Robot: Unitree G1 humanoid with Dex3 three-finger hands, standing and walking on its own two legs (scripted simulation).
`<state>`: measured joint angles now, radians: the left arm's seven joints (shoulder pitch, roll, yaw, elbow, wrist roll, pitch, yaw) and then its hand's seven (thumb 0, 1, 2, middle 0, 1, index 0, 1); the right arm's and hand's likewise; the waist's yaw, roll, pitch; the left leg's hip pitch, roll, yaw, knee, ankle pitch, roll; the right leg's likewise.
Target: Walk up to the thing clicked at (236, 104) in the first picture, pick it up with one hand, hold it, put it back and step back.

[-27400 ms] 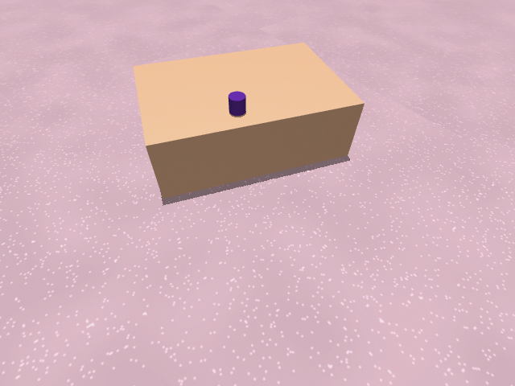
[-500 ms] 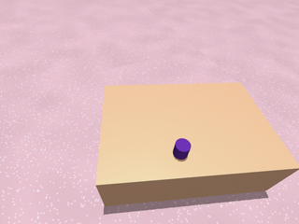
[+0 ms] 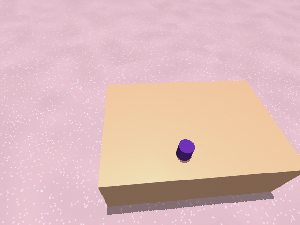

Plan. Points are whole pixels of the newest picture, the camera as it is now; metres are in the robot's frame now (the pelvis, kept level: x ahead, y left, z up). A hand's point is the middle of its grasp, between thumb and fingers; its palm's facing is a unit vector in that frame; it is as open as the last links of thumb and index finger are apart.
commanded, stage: stand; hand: right
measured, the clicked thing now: (185, 150) +0.52 -0.22 -0.38
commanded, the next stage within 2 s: step back in 1.82 s
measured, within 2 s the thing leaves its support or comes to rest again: neither
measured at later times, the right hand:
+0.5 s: hand out of the picture +0.09 -0.25 -0.15, palm faces +0.00 +0.93 -0.36, open 7.4 cm
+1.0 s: hand out of the picture +0.09 -0.24 -0.15, palm faces -0.01 +0.93 -0.36, open 7.4 cm
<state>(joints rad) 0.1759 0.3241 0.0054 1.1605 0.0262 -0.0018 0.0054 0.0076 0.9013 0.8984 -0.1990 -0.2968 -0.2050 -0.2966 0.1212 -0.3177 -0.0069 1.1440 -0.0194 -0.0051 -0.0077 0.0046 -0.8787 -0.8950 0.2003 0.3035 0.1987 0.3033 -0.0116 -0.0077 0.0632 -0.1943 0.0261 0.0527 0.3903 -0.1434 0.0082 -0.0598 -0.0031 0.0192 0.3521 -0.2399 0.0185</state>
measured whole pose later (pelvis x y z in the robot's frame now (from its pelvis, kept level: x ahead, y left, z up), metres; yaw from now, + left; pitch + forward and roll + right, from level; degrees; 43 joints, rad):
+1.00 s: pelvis +0.02 +0.01 +0.00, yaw +1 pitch -3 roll +0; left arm 0.15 0.34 0.01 1.13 0.02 0.00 0.01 0.01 0.90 0.90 -0.20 -0.30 -0.21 -0.30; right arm 0.10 -0.33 -0.01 1.15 -0.01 -0.01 -0.01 0.01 -0.91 -0.90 0.20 0.30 0.20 0.30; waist -0.01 -0.02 0.06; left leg -0.16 0.00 0.05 0.35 -0.15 0.02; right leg -0.01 -0.03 0.01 0.29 -0.24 0.03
